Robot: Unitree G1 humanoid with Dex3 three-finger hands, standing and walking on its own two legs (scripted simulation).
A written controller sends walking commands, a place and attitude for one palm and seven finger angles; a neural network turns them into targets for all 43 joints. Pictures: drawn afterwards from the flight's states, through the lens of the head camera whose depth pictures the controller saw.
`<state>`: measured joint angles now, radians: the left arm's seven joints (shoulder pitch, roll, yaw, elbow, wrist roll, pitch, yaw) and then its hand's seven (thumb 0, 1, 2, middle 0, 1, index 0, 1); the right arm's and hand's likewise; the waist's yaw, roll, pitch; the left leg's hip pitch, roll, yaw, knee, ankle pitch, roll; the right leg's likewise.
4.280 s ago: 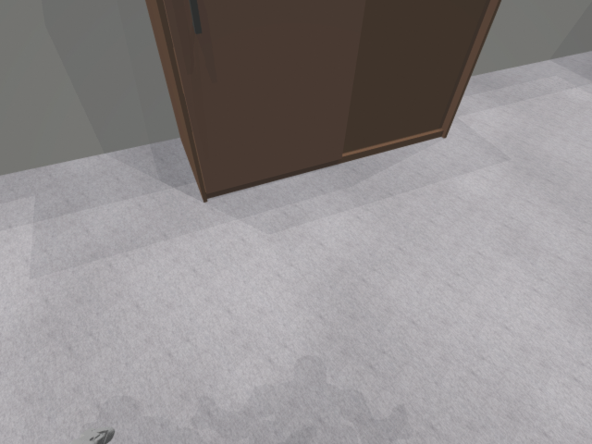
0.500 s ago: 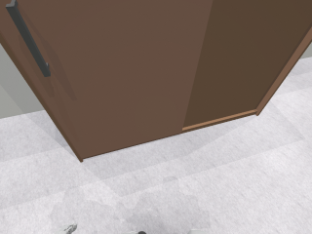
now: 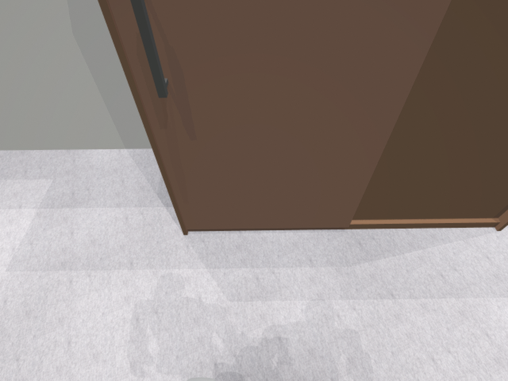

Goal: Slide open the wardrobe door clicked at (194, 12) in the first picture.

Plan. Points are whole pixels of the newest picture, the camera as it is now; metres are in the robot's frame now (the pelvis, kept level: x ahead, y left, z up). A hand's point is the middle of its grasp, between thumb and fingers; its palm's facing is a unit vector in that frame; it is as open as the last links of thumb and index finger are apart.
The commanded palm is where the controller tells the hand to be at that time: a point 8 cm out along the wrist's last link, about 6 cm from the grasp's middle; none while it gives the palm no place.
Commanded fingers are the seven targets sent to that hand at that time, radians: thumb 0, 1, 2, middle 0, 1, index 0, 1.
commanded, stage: take the last steps up to it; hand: left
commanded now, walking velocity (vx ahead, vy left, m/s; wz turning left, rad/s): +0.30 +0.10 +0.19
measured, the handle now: (152, 45) +0.74 +0.30 +0.13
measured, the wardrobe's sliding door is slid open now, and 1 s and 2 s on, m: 0.00 0.00 0.00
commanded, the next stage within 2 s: come to a stop and stand still in 0.92 s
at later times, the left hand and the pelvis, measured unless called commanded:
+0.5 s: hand (143, 375) +0.14 +0.22 -0.17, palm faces +0.08 -0.97 -0.22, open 7.4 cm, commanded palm none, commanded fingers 0.00 0.90 0.90 -0.20 -0.30 -0.20 -0.30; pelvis +0.08 +0.02 -0.01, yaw +4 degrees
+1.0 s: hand (121, 353) +0.18 +0.28 -0.19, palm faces +0.14 -0.98 -0.16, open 7.4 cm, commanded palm none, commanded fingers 0.00 0.90 0.90 -0.20 -0.30 -0.20 -0.30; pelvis +0.22 +0.11 +0.00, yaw +4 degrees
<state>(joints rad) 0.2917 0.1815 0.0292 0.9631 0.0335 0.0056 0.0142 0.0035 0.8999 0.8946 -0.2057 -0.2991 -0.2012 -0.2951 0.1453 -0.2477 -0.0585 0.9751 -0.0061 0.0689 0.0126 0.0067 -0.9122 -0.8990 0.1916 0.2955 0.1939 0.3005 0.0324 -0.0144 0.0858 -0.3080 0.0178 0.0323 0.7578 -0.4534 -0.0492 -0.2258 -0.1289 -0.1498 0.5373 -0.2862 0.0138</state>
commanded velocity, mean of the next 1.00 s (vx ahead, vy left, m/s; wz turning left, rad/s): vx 0.25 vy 0.04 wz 0.03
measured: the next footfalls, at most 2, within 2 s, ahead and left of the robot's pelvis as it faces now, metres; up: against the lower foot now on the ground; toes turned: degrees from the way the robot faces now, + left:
left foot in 0.06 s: +0.02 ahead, +0.13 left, +0.00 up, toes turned +5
right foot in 0.48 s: +0.17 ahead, -0.08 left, +0.00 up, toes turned -3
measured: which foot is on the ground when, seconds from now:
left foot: up 0.00-0.04, down 0.06-0.48, up 0.50-0.84, down 0.86-1.00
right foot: down 0.00-0.06, up 0.08-0.46, down 0.48-0.86, up 0.88-1.00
